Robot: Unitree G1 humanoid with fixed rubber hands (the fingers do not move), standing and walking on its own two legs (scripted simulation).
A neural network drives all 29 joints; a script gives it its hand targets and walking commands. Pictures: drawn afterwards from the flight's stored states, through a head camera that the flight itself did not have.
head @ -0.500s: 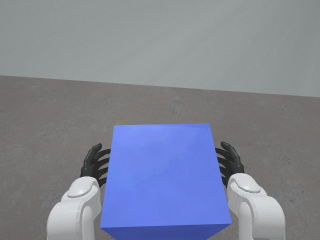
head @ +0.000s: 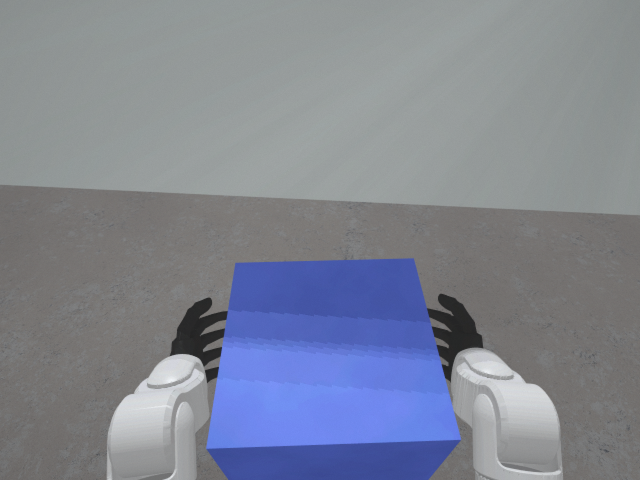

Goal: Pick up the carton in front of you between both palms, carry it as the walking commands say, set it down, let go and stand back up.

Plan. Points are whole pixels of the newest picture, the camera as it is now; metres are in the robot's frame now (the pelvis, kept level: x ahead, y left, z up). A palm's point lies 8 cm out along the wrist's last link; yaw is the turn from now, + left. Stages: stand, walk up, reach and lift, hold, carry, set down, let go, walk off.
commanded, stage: carry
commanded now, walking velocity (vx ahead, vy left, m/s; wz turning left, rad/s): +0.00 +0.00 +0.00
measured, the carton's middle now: (327, 388) +0.25 +0.00 +0.02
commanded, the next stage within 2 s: hold in 1.08 s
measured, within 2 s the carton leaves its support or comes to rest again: neither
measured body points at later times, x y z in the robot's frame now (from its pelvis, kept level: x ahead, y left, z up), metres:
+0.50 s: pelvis -0.02 -0.01 +0.00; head -0.04 +0.00 +0.45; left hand +0.26 +0.14 +0.05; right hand +0.26 -0.16 +0.05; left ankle -0.01 +0.10 -0.73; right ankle -0.09 -0.11 -0.73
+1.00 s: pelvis -0.05 -0.01 +0.00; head -0.06 +0.00 +0.45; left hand +0.26 +0.14 +0.04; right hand +0.26 -0.16 +0.04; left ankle -0.01 +0.10 -0.73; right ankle -0.09 -0.11 -0.73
